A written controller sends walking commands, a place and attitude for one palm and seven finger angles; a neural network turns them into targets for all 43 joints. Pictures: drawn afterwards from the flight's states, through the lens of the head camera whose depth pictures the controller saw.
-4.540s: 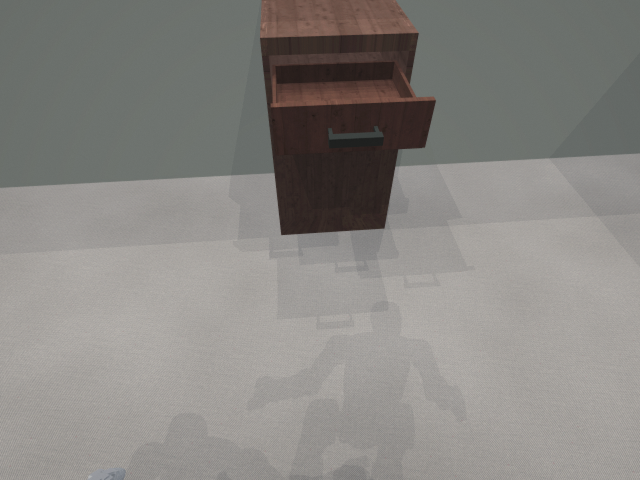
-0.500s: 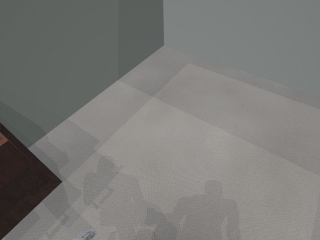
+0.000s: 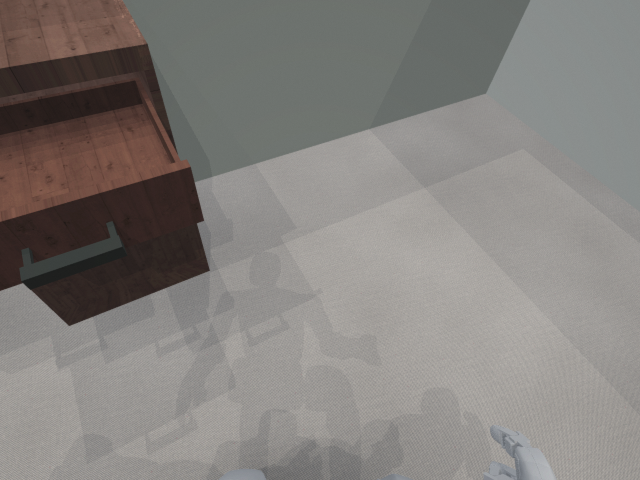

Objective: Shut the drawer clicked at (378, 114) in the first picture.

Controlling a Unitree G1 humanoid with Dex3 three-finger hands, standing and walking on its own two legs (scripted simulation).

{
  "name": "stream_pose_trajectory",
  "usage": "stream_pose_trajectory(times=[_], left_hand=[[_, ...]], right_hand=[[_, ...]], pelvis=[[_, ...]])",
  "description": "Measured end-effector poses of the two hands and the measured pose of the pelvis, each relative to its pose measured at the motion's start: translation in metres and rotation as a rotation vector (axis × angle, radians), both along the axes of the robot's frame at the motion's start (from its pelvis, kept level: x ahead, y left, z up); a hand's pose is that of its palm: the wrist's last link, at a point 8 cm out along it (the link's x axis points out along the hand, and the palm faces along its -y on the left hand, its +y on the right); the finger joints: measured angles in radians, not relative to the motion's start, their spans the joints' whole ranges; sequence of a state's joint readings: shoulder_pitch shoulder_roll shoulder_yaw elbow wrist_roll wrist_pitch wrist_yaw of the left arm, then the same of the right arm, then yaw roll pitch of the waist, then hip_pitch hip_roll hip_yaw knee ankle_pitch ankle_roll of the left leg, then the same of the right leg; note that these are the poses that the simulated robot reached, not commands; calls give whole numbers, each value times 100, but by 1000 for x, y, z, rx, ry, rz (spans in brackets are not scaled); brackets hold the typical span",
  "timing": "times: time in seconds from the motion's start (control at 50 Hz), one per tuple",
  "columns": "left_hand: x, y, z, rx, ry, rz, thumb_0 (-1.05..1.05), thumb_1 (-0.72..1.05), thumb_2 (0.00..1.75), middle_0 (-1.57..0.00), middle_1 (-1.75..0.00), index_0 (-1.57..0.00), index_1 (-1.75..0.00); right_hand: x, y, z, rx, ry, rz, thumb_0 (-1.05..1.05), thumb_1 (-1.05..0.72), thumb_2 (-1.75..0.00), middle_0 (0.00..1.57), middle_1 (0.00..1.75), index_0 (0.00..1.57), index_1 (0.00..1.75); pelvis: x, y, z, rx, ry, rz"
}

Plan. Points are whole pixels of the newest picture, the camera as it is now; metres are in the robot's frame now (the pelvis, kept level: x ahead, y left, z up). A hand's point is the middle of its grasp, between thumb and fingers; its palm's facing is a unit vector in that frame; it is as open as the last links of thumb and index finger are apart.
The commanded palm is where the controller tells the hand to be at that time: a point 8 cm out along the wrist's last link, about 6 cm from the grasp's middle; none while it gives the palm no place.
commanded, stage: turn to face it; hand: left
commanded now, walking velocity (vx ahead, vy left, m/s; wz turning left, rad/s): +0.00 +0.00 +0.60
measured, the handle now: (73, 251) +0.39 +0.43 -0.06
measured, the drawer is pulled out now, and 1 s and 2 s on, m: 0.30 0.30 0.30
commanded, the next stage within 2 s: take the last steps up to it in 1.02 s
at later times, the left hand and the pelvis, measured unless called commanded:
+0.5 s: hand out of the picture +0.05 +0.19 -0.13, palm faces +0.31 -0.91 -0.29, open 7.4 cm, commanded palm none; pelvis -0.01 -0.03 +0.01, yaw +18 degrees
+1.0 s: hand out of the picture -0.13 +0.21 -0.16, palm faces +0.55 -0.80 -0.25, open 7.4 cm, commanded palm none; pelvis -0.04 +0.01 +0.01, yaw +30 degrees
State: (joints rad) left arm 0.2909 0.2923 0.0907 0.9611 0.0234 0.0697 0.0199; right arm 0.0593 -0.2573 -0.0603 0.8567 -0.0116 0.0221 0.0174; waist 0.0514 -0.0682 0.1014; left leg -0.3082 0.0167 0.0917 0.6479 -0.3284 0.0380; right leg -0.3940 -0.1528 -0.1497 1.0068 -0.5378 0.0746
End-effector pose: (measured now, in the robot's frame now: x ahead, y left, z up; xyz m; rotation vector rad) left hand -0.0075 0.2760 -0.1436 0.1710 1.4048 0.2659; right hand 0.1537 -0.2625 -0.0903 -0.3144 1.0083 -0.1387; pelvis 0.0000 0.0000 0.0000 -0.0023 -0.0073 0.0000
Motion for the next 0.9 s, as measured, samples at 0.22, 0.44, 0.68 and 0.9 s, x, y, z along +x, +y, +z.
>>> stream_pose_trajectory(times=[0.22, 0.44, 0.68, 0.9], left_hand=[[34, 0, 25, 3, -179, 60, 1, 91, 90, -20, -30, -20, -29], [50, -38, 46, 79, -321, 100, 1, 91, 90, -20, -30, -21, -30], [-40, -56, 38, 44, -209, 294, 1, 90, 90, -20, -30, -21, -30], [-152, -32, 1, -12, -15, 483, 1, 91, 90, -20, -30, -21, -30]], right_hand=[[-24, 33, -8, 59, 112, 55, 0, -90, -90, 20, 30, 20, 30], [-54, 0, -50, 109, 263, 76, 1, -90, -90, 20, 30, 20, 30], [-16, 12, -34, 48, 297, 249, 1, -91, -90, 20, 30, 19, 30], [39, 104, -10, 4, 85, 451, 1, -91, -90, 20, 30, 19, 30]], pelvis=[[-3, 4, 15, -18, 1, 129], [-6, -29, 5, 6, 7, 277], [-11, -27, 15, 37, -6, 431], [-32, 9, 4, 3, -15, 495]])
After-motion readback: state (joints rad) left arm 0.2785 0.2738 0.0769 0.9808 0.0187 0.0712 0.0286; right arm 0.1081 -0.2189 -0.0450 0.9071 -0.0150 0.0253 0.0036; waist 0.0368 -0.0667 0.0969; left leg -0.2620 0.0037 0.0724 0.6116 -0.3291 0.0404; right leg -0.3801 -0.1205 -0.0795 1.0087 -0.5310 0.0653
